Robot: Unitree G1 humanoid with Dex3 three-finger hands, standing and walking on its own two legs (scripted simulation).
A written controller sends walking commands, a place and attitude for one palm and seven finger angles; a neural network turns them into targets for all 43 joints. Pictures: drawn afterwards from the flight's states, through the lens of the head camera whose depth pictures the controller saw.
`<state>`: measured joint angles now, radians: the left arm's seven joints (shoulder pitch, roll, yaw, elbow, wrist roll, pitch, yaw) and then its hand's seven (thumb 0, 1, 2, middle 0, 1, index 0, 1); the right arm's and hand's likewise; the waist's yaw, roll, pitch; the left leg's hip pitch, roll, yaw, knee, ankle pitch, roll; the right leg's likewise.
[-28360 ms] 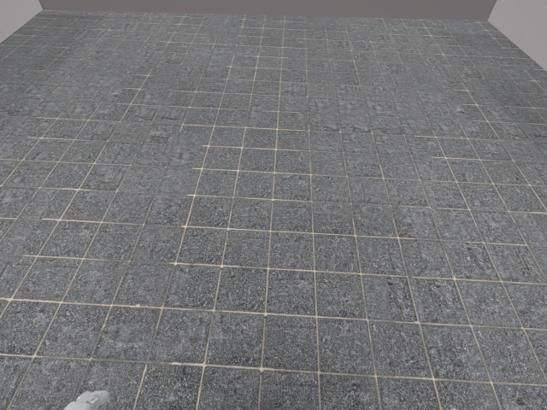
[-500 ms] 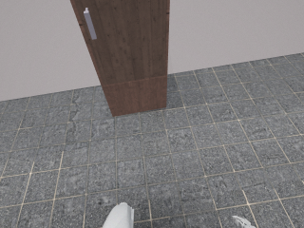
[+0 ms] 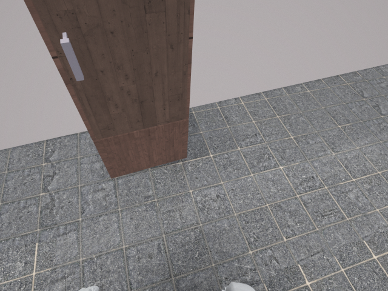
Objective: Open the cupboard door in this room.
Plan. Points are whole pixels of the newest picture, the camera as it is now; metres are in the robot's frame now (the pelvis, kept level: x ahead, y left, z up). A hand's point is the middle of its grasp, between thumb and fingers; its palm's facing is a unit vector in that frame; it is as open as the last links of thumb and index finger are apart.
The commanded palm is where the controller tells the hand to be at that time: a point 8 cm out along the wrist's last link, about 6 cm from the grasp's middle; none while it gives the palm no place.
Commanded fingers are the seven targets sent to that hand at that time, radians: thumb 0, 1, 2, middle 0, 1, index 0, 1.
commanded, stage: turn to face it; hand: left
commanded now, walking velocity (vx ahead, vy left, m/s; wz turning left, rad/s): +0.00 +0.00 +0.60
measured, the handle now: (72, 57) +0.70 +0.41 +0.04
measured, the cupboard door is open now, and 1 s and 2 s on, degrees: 0 0 0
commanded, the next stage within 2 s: take the last steps up to it in 0.54 s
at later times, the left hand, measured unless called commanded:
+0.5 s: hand out of the picture +0.04 +0.17 -0.16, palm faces +0.28 -0.93 -0.26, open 7.3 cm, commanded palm none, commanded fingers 0.00 0.90 0.90 -0.20 -0.30 -0.20 -0.30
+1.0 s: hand out of the picture -0.07 +0.18 -0.17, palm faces +0.38 -0.91 -0.17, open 7.4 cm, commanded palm none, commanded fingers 0.00 0.90 0.90 -0.20 -0.30 -0.20 -0.30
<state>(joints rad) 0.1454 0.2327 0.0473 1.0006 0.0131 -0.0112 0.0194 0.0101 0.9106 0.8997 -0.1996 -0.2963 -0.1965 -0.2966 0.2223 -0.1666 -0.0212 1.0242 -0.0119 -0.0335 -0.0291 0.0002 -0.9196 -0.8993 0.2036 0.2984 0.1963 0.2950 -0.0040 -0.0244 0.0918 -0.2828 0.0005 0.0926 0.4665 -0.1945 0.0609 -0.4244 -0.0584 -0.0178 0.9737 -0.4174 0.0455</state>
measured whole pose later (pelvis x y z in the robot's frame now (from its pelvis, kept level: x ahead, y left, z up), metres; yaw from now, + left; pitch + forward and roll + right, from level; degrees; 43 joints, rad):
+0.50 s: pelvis +0.01 -0.04 +0.00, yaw +15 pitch -1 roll +2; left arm 0.18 0.17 0.04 0.96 0.03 0.00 0.03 0.00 0.92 0.90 -0.21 -0.30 -0.20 -0.30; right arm 0.21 -0.23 -0.09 1.00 -0.01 0.07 0.00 0.01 -0.91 -0.90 0.20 0.30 0.19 0.29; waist -0.01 0.01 0.08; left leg -0.44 0.03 0.00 1.05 -0.44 -0.07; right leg -0.24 -0.09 -0.18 0.52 -0.26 -0.02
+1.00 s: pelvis +0.01 +0.01 +0.01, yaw +20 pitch -1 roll +0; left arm 0.29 0.21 0.03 1.11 0.03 0.03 -0.02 0.01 0.91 0.90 -0.20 -0.30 -0.20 -0.30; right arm 0.25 -0.16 -0.04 1.03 -0.02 -0.03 -0.02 -0.01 -0.94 -0.90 0.21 0.30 0.20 0.30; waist 0.02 -0.04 0.03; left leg -0.06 -0.01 0.04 0.32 -0.25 0.03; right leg -0.44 -0.10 -0.05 0.92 -0.32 0.06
